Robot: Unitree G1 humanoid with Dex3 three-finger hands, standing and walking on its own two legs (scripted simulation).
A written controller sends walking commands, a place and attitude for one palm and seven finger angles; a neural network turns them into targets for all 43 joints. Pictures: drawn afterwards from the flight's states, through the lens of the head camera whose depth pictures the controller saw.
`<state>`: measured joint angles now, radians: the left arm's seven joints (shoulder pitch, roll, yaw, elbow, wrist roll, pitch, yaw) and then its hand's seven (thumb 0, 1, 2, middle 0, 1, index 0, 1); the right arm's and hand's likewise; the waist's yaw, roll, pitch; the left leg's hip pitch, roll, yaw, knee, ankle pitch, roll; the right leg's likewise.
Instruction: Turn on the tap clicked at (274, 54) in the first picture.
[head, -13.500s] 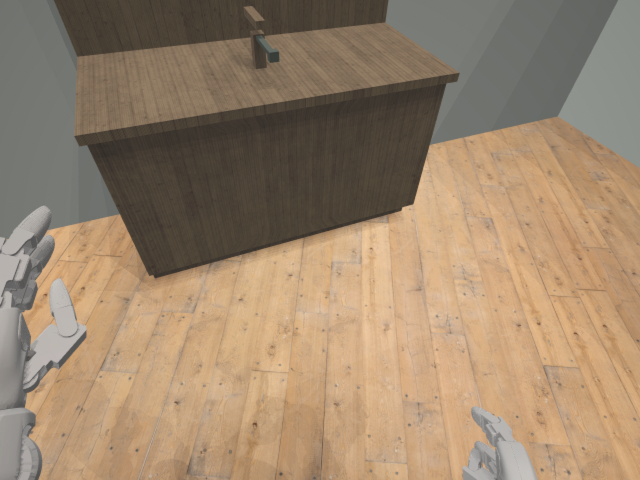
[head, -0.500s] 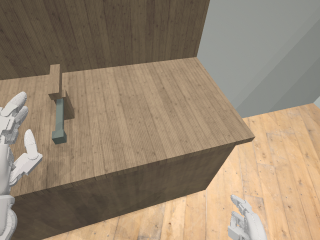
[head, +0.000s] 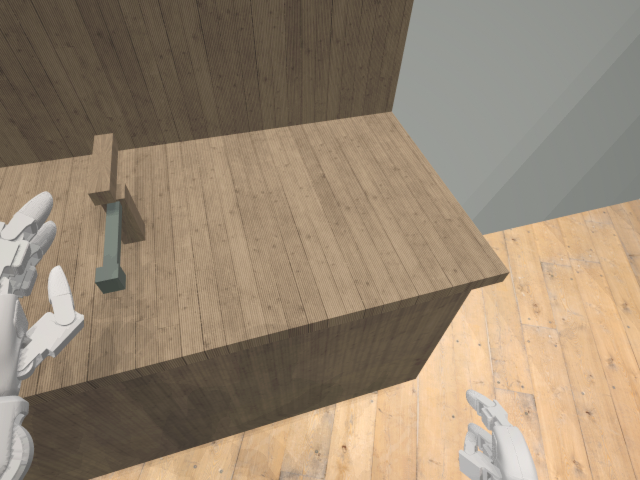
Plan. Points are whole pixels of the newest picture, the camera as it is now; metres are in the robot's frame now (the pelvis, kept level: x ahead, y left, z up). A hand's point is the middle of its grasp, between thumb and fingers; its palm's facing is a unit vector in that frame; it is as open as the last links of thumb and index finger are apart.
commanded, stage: look again from close up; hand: left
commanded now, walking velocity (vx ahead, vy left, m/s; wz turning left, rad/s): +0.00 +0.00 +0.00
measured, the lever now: (111, 278) +0.34 +0.32 +0.03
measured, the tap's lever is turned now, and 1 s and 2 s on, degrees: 0 0 0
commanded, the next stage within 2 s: turn the palm inward beside the body in 0.20 s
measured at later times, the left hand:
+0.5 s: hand (51, 300) +0.23 +0.27 +0.17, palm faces +0.40 -0.87 -0.29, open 7.4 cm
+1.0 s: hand (127, 356) +0.20 +0.20 +0.13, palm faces +0.43 -0.84 -0.33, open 7.4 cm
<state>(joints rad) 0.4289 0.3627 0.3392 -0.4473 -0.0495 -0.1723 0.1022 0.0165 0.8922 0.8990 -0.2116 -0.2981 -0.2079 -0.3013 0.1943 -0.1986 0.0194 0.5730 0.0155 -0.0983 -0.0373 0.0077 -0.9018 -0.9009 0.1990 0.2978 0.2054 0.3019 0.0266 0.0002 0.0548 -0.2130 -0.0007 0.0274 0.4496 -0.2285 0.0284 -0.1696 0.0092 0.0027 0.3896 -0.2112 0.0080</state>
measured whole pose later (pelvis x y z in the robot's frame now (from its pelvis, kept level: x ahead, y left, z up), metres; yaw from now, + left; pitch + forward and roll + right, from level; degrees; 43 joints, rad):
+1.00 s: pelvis -0.01 -0.06 -0.02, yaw +4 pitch +0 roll +0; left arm 0.33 0.35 0.30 -0.31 -0.15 0.05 0.05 0.02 0.90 0.90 -0.21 -0.30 -0.20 -0.30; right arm 0.16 -0.24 0.04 0.67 0.01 -0.19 -0.10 0.01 -0.90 -0.90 0.20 0.30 0.21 0.30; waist 0.07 0.07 -0.02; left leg -0.32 0.03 -0.06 0.63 -0.30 -0.03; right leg -0.29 0.04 -0.09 0.63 -0.34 -0.07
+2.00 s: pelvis -0.01 -0.03 -0.03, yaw +5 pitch +0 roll -1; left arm 0.56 0.22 0.21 -0.48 -0.21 -0.01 0.17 0.02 0.90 0.90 -0.20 -0.30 -0.20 -0.30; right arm 0.20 -0.23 0.06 0.64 0.01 -0.30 -0.09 0.01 -0.90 -0.90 0.20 0.30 0.21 0.30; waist 0.08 0.05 -0.05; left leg -0.40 -0.01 -0.07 0.73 -0.33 -0.01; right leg -0.34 0.00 -0.10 0.70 -0.37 -0.03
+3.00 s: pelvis -0.01 -0.05 -0.02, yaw +5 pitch +1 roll +0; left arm 0.39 0.23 0.30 -0.25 -0.26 -0.05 0.11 0.02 0.90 0.90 -0.20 -0.30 -0.20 -0.30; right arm 0.20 -0.25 0.03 0.69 0.02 -0.29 -0.10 0.01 -0.90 -0.90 0.20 0.30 0.21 0.30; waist 0.07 0.06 -0.05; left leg -0.40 0.01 -0.08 0.70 -0.32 -0.04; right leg -0.34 0.02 -0.11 0.69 -0.37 -0.06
